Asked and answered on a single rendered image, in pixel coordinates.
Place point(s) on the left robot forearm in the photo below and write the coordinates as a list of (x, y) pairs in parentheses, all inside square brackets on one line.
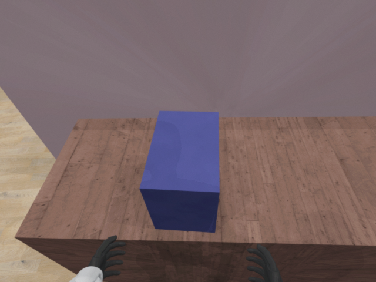
[(89, 274)]

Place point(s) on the pedestal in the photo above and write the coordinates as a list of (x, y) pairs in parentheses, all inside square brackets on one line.
[(302, 187)]

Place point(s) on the carton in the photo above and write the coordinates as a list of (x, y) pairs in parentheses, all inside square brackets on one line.
[(180, 183)]

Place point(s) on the robot left hand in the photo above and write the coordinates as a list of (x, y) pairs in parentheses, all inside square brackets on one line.
[(103, 253)]

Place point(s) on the robot right hand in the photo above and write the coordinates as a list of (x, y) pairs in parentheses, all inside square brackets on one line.
[(270, 272)]

